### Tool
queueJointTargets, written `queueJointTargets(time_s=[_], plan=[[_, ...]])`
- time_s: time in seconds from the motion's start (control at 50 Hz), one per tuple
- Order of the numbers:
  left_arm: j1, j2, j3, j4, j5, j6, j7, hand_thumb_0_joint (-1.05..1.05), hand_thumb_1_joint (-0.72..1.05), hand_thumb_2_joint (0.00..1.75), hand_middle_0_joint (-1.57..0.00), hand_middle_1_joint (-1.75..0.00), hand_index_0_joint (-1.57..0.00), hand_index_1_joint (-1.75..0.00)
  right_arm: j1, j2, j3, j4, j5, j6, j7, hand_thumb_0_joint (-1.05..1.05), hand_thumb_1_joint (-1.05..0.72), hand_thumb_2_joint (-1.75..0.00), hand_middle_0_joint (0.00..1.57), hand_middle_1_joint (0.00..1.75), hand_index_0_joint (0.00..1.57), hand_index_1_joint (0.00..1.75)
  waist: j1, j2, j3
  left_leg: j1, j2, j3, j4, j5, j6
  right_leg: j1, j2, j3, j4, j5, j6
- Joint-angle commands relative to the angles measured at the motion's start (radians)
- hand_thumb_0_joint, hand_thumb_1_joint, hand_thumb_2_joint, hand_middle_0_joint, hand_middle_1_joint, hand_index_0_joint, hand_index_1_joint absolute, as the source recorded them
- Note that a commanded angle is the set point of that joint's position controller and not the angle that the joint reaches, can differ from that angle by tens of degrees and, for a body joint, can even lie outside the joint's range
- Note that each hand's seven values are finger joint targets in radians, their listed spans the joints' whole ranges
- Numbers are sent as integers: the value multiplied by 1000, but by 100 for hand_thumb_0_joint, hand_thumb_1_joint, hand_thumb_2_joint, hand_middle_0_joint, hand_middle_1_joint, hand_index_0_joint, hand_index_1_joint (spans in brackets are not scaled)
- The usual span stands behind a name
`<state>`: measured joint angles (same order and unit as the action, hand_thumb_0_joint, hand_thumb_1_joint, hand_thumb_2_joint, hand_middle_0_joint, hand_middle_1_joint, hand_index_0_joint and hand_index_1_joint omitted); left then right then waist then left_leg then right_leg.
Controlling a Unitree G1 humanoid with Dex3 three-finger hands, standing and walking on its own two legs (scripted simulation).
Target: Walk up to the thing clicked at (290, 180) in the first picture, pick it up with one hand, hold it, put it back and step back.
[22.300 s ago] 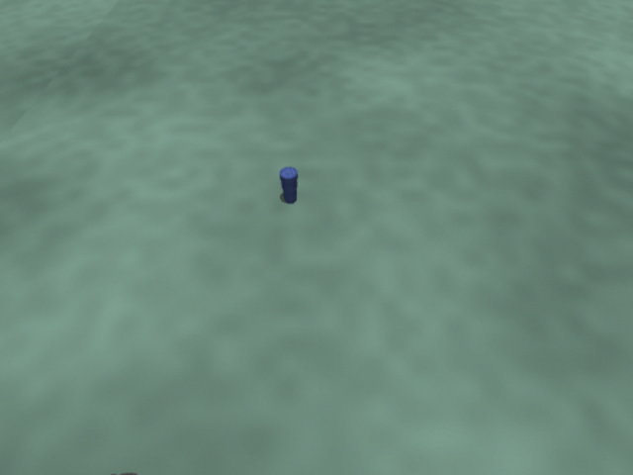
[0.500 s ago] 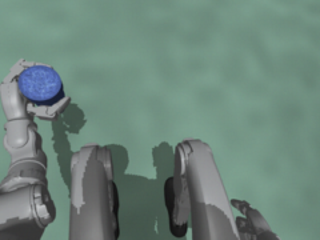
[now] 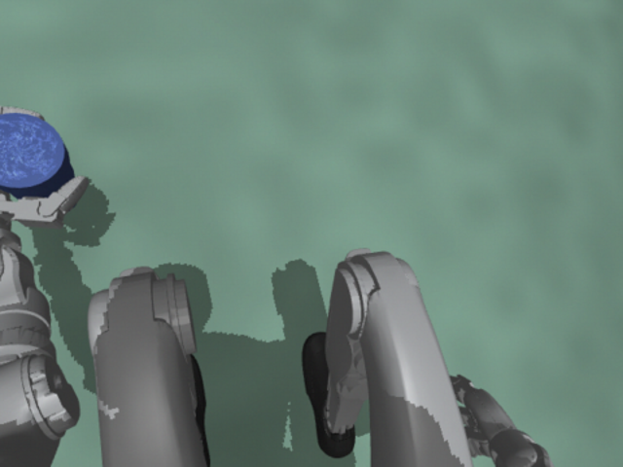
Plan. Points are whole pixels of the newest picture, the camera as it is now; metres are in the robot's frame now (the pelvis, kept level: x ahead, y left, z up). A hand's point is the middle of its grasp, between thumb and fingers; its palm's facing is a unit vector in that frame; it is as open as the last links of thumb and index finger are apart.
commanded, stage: crouch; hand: left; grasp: from the side
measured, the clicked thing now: (40, 176) +0.44 +0.29 -0.10
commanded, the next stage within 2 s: lower in 0.18 s
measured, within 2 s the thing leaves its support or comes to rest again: rests again in 1.82 s
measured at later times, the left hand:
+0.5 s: hand (56, 183) +0.44 +0.28 -0.14, palm faces +0.30 -0.95 -0.02, open 9.6 cm
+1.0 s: hand (71, 192) +0.44 +0.28 -0.18, palm faces +0.28 -0.96 -0.01, open 9.6 cm
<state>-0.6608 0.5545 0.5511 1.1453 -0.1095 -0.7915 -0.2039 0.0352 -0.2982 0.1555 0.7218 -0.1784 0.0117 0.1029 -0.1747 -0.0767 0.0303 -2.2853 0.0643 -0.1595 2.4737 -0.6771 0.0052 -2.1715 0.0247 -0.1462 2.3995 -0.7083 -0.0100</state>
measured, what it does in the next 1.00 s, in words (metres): stands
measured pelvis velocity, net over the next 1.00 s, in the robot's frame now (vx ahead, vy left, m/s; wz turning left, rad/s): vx -0.01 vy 0.01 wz -0.10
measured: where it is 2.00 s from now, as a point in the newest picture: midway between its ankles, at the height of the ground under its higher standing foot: (262, 426)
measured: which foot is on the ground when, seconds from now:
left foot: down 0.00-1.00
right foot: down 0.00-1.00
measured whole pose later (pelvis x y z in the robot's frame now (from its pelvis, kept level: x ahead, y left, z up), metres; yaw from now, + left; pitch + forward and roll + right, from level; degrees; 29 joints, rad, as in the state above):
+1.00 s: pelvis -0.01 +0.01 -0.03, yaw -6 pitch +17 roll -15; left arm -0.65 0.79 0.59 1.35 -0.12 -0.96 -0.14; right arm -0.12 -0.36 0.41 0.62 -0.31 0.02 0.12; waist -0.24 -0.22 0.26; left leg -2.26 0.06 -0.31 2.63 -0.71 0.01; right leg -2.09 0.07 -0.26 2.44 -0.69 0.02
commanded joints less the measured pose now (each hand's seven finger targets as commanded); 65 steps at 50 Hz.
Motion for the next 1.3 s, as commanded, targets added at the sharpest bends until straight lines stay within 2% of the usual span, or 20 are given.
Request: queueJointTargets(time_s=[0.0, 0.22, 0.26, 0.3, 0.36, 0.4, 0.46, 0.5, 0.58, 0.6, 0.64, 0.68, 0.72, 0.74, 0.78, 0.86, 0.88, 0.9, 1.08, 1.28], plan=[[-317, 259, 16, -241, -27, -111, 4, 0, 25, 121, -124, -131, -124, -132, 125, -262, -68, -27, -7, -3, -16, 0, -92, -91, 20, 30, 20, 30, -12, 344, -692, 520, -8, 39, -242, 166, -4, 289, 47, -37, -224, 222, -26], [-280, 308, 50, -228, -40, -128, 16, 0, 30, 124, -129, -135, -129, -135, 97, -291, -31, -47, -23, 12, -9, 0, -92, -91, 20, 30, 20, 30, -16, 365, -643, 491, -4, 17, -220, 161, -9, 295, 50, -61, -198, 219, -25], [-267, 311, 53, -211, -38, -129, 19, 0, 33, 127, -130, -138, -130, -138, 95, -296, -27, -46, -28, 11, -10, 0, -92, -91, 20, 30, 20, 30, -25, 357, -627, 474, -2, 19, -208, 156, -6, 312, 51, -61, -199, 225, -23], [-275, 325, 52, -205, -31, -137, 24, 0, 22, 120, -129, -137, -130, -137, 80, -294, -18, -52, -32, 13, -8, 0, -93, -91, 20, 30, 20, 30, -31, 351, -607, 453, -1, 15, -204, 134, -4, 301, 53, -61, -198, 211, -21], [-257, 298, 45, -108, -42, -154, 29, 0, 23, 120, -128, -136, -129, -136, 69, -306, 7, -54, -39, 11, -4, 0, -92, -91, 20, 30, 20, 30, -71, 308, -542, 409, -1, 0, -183, 112, -3, 306, 56, -78, -196, 206, -17], [-251, 332, 70, -93, -50, -175, 33, 0, 22, 118, -129, -135, -130, -135, 54, -310, 21, -63, -44, 7, -3, 0, -93, -91, 20, 30, 20, 30, -58, 285, -543, 411, 3, -2, -166, 121, 0, 318, 60, -80, -196, 211, -13], [-249, 361, 58, -75, -42, -200, 25, 0, 27, 120, -129, -136, -131, -136, 36, -320, 44, -76, -59, 8, -1, 0, -92, -91, 20, 30, 20, 30, -75, 304, -560, 429, 6, -11, -155, 132, -1, 354, 63, -84, -191, 225, -9], [-277, 421, 79, -101, -34, -217, 29, 0, 25, 118, -129, -136, -131, -136, 30, -331, 53, -70, -70, 7, -2, 0, -93, -91, 20, 30, 20, 30, -67, 342, -568, 447, 11, -12, -152, 138, -6, 360, 65, -82, -184, 231, -12], [-268, 425, 81, -102, -45, -239, 28, 0, 26, 118, -128, -134, -129, -134, 7, -348, 74, -76, -86, 6, -3, 0, -93, -91, 20, 30, 20, 30, -82, 385, -543, 489, 19, -28, -152, 150, -14, 338, 68, -99, -176, 239, -14], [-271, 455, 94, -116, -43, -242, 31, 0, 25, 118, -127, -134, -128, -134, 8, -355, 77, -73, -90, 5, -4, 0, -93, -91, 20, 30, 20, 30, -78, 413, -553, 517, 22, -32, -156, 173, -20, 339, 69, -102, -169, 252, -17], [-270, 474, 92, -114, -38, -248, 32, 0, 22, 115, -126, -133, -128, -132, -1, -366, 86, -73, -97, 6, -6, 0, -93, -91, 20, 30, 20, 30, -82, 456, -553, 557, 27, -44, -161, 188, -27, 320, 69, -112, -156, 256, -20], [-264, 449, 69, -89, -35, -251, 31, 0, 22, 116, -126, -132, -127, -132, -20, -372, 95, -78, -103, 7, -5, 0, -93, -91, 20, 30, 20, 30, -101, 459, -514, 556, 30, -56, -163, 186, -32, 303, 66, -123, -148, 256, -19], [-247, 461, 78, -70, -35, -254, 36, 0, 20, 116, -127, -133, -128, -133, -19, -373, 104, -75, -109, 7, -6, 0, -93, -91, 20, 30, 20, 30, -101, 436, -508, 534, 29, -54, -145, 194, -28, 335, 70, -122, -156, 274, -15], [-252, 437, 60, -45, -37, -253, 36, 0, 20, 117, -126, -133, -127, -133, -22, -379, 111, -79, -113, 8, -4, 0, -93, -91, 20, 30, 20, 30, -117, 431, -494, 530, 29, -60, -142, 205, -28, 339, 69, -129, -154, 285, -13], [-221, 457, 71, -33, -33, -254, 44, 0, 21, 117, -126, -134, -128, -134, -26, -381, 122, -85, -120, 10, -1, 0, -93, -91, 20, 30, 20, 30, -109, 425, -502, 549, 32, -68, -140, 236, -30, 357, 71, -135, -152, 306, -11], [-209, 431, 43, 9, -33, -260, 50, 0, 20, 119, -127, -136, -129, -136, -46, -394, 137, -96, -128, 14, -1, 0, -92, -91, 20, 30, 20, 30, -131, 407, -456, 535, 34, -83, -137, 219, -29, 347, 74, -150, -150, 299, -8], [-255, 459, 42, -8, -29, -267, 57, 0, 19, 118, -127, -135, -129, -135, -57, -396, 140, -98, -128, 14, 0, 0, -92, -91, 20, 30, 20, 30, -133, 406, -435, 497, 31, -81, -135, 170, -27, 336, 75, -149, -153, 267, -10], [-237, 471, 62, -3, -31, -272, 62, 0, 21, 119, -127, -135, -128, -134, -58, -394, 146, -104, -130, 14, 0, 0, -92, -90, 20, 30, 20, 30, -127, 393, -438, 500, 33, -84, -139, 174, -27, 353, 76, -153, -155, 271, -8], [-259, 544, 78, 26, -26, -311, 92, 0, 22, 118, -126, -134, -128, -133, -111, -409, 186, -126, -147, 15, -2, 0, -91, -90, 20, 30, 20, 30, -142, 403, -382, 464, 39, -96, -133, 93, -26, 350, 86, -167, -157, 221, -5], [-229, 523, 57, 73, -26, -325, 107, 0, 21, 122, -128, -136, -129, -136, -129, -426, 207, -135, -164, 13, -3, 0, -91, -91, 20, 30, 20, 30, -164, 412, -364, 508, 48, -117, -129, 152, -33, 369, 94, -187, -147, 278, -1]])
